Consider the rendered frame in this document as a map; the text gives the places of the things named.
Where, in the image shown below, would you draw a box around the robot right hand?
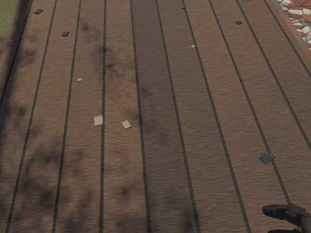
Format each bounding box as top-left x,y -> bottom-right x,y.
262,203 -> 311,233

